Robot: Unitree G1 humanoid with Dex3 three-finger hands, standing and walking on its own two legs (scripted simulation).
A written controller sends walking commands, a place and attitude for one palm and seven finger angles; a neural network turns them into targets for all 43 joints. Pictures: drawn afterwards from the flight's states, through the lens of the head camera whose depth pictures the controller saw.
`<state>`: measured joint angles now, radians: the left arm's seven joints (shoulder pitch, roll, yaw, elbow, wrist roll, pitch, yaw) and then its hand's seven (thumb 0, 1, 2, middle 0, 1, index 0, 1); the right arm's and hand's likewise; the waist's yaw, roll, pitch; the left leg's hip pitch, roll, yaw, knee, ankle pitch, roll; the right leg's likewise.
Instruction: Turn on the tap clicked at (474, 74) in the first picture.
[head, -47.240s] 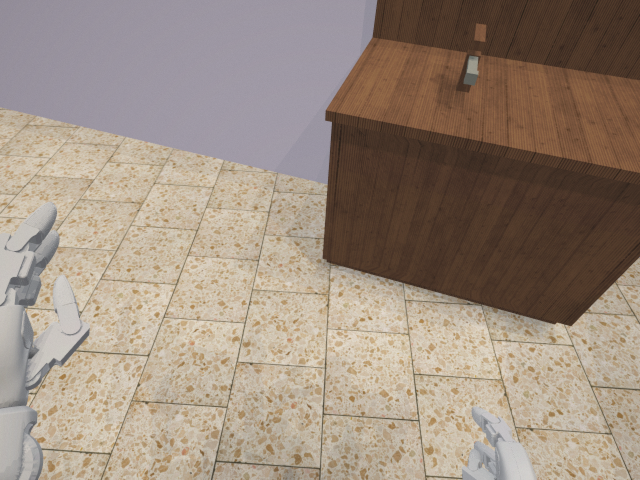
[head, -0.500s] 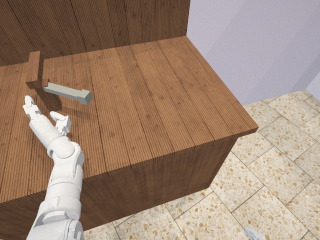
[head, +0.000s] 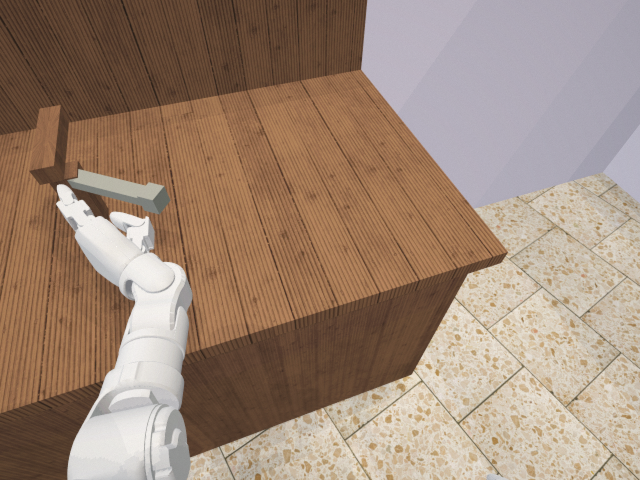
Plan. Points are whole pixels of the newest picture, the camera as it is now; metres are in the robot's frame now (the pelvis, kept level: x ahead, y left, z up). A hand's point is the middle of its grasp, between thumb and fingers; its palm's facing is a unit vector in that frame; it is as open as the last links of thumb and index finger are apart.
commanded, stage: push the lever round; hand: left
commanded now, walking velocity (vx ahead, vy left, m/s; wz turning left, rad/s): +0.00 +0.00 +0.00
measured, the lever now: (154, 198) +0.46 +0.23 +0.09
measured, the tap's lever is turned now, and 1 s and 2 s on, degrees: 53 78 86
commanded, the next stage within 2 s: lift the hand up off the lever in 1.02 s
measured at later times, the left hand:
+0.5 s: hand (165, 207) +0.46 +0.22 +0.08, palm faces +0.85 -0.52 -0.10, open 7.9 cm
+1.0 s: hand (167, 198) +0.47 +0.22 +0.08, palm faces +0.85 -0.52 -0.10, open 8.0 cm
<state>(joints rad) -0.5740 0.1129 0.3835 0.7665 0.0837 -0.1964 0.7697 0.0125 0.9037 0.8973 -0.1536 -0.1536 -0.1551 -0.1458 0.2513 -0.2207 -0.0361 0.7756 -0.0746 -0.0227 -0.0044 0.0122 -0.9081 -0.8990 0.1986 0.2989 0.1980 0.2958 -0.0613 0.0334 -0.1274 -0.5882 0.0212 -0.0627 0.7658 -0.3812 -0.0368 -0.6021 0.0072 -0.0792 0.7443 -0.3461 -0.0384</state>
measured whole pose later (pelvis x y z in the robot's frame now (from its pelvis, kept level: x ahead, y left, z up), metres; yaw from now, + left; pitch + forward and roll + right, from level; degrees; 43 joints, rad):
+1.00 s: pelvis -0.01 -0.01 -0.01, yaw +0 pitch +16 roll -1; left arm -0.88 0.22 0.55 1.10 0.18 -0.23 0.92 0.01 0.90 0.90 -0.15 -0.15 -0.09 -0.14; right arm 0.31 -0.22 -0.04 0.79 -0.11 -0.01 0.03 0.01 -0.91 -0.90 0.20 0.30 0.20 0.30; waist -0.15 0.02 -0.15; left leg -0.72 0.03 -0.07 0.81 -0.38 -0.04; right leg -0.73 0.02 -0.08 0.78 -0.34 -0.05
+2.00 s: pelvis +0.02 +0.01 +0.01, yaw -1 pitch +14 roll -1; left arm -0.78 0.17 0.50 0.92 0.12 -0.14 0.84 0.01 0.90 0.90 -0.18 -0.17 -0.15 -0.15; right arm 0.33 -0.22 -0.05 0.78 -0.11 -0.01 0.07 0.01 -0.91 -0.90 0.20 0.30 0.20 0.30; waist -0.10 0.04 -0.16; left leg -0.58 0.03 -0.05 0.72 -0.39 -0.03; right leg -0.59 0.02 -0.06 0.68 -0.33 -0.03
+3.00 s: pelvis +0.00 -0.01 +0.02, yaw +0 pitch +8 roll +0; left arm -0.78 0.15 0.47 0.83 0.09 0.02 0.83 0.01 0.90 0.90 -0.18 -0.17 -0.16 -0.15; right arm 0.27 -0.23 -0.04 0.81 -0.08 -0.02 0.01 0.01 -0.91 -0.90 0.20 0.30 0.20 0.30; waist -0.07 0.04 -0.12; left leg -0.46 0.03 -0.06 0.62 -0.31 -0.04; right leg -0.48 0.02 -0.07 0.61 -0.28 -0.05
